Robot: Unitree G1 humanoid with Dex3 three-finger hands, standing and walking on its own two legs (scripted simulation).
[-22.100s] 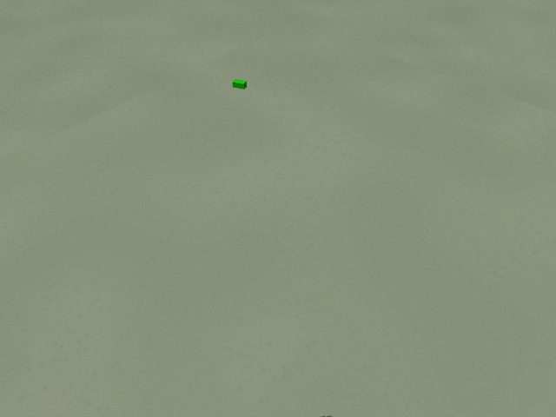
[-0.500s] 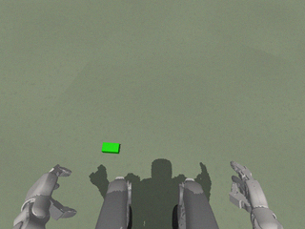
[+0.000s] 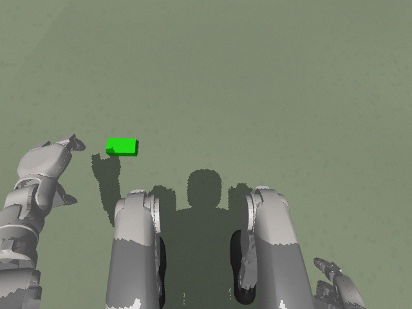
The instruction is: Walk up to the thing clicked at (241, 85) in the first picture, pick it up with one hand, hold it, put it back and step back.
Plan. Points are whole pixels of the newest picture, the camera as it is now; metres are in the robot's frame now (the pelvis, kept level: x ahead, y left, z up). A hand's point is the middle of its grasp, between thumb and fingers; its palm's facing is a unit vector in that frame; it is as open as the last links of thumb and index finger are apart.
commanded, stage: rise first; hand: left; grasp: from above
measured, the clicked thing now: (122, 147) +0.50 +0.25 -0.39
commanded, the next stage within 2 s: none
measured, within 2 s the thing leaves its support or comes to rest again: neither
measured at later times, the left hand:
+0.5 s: hand (80, 162) +0.40 +0.30 -0.22, palm faces -0.47 -0.07 -0.88, open 12.8 cm
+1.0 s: hand (90, 157) +0.43 +0.29 -0.25, palm faces -0.46 -0.03 -0.89, open 12.8 cm
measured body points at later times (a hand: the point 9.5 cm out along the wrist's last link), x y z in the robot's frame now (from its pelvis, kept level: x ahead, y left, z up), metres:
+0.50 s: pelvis +0.00 +0.00 -0.06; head +0.21 +0.06 +0.33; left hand +0.42 +0.30 -0.17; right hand +0.08 -0.28 -0.18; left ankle +0.09 +0.13 -0.38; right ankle +0.10 -0.13 -0.38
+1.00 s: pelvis +0.01 +0.00 -0.09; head +0.23 +0.06 +0.30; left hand +0.45 +0.29 -0.20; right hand +0.08 -0.28 -0.20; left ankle +0.09 +0.13 -0.38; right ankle +0.10 -0.13 -0.38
